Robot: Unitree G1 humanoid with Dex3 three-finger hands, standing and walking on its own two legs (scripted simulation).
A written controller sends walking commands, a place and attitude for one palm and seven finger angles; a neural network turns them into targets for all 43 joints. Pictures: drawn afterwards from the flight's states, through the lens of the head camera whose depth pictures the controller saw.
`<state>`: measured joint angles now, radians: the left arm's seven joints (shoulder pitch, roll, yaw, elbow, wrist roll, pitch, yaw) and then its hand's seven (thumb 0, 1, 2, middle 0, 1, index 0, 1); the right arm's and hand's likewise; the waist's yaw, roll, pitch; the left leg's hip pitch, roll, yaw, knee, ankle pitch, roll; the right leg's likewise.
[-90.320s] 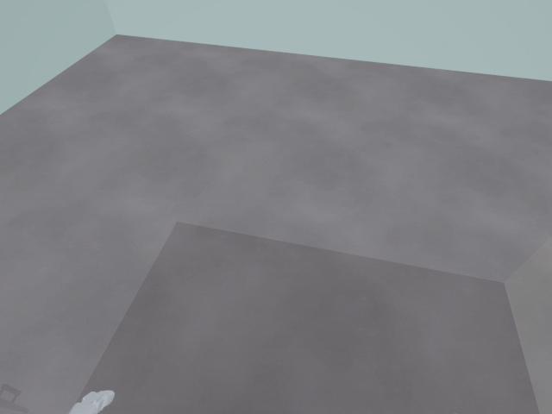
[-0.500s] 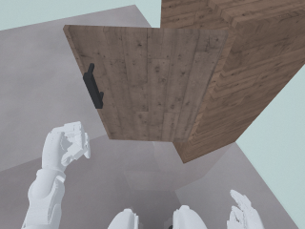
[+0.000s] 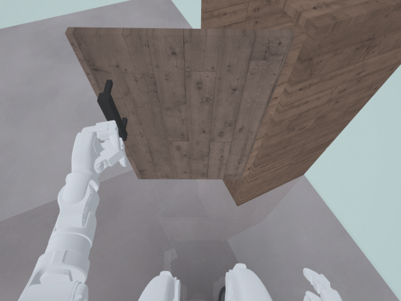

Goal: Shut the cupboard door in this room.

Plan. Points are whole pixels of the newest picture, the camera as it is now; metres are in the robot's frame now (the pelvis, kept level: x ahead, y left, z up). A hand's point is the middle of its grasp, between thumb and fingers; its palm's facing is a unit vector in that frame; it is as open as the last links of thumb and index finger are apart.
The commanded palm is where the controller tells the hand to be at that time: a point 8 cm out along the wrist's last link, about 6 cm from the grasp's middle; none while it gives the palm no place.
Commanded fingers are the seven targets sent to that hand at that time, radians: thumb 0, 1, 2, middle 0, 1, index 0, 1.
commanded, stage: bring the fist close to the handle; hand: left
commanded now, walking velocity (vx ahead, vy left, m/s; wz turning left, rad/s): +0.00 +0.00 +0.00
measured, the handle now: (115, 112) +0.50 +0.19 +0.04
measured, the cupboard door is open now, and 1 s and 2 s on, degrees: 65 61 46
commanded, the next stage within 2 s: push the door shut along its arc in 0.44 s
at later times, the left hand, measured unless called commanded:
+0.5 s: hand (119, 147) +0.40 +0.16 +0.05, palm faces +0.03 -1.00 -0.03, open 3.1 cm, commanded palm +0.37 +0.21 +0.04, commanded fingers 0.00 0.90 0.90 -1.30 -1.50 -1.30 -1.50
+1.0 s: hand (129, 128) +0.45 +0.15 +0.05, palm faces -0.12 -0.99 -0.03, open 3.1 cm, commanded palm +0.44 +0.20 +0.04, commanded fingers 0.00 0.90 0.90 -1.30 -1.50 -1.30 -1.50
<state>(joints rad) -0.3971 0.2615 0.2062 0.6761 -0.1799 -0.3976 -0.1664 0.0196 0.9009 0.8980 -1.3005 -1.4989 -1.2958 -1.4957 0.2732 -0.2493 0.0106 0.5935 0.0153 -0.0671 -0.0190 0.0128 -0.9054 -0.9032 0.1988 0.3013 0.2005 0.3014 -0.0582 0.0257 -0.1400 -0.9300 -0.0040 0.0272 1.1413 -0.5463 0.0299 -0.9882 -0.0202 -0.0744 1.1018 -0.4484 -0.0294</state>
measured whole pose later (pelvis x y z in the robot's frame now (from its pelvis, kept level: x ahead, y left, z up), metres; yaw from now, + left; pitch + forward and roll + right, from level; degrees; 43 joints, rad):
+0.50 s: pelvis -0.01 +0.00 +0.00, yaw +0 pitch +19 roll -1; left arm -0.45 0.25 0.23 0.76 -0.15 -0.54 -0.13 0.02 0.90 0.90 -1.30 -1.50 -1.30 -1.50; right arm 0.29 -0.25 0.00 0.62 0.00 -0.04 -0.01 0.01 -0.91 -0.90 0.20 0.30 0.20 0.30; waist -0.06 0.01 -0.13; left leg -0.93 0.00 0.03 1.13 -0.53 0.03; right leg -0.99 -0.02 -0.07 1.09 -0.43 -0.03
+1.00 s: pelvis -0.01 +0.00 -0.01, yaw +0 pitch +21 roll -1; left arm -0.73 0.35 0.26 1.04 -0.16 -0.47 -0.29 0.02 0.90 0.90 -1.32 -1.50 -1.30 -1.50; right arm 0.31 -0.27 0.01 0.64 0.01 -0.02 -0.01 0.01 -0.91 -0.90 0.20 0.30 0.20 0.30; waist -0.11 0.03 -0.13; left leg -1.01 0.00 0.03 1.18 -0.53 0.04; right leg -1.07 -0.02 -0.07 1.12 -0.43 -0.03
